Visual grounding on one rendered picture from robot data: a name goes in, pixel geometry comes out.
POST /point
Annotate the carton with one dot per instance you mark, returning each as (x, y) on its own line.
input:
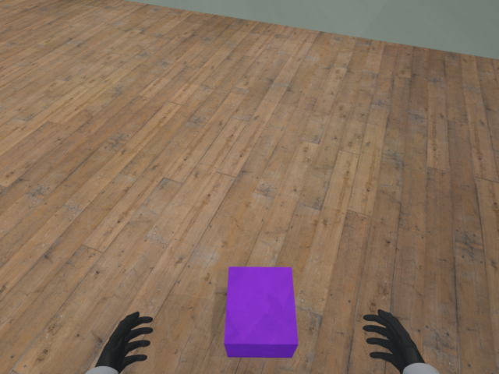
(260, 317)

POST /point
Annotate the robot left hand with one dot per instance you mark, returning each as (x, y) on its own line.
(118, 346)

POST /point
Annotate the robot right hand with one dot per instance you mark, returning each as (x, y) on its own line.
(404, 350)

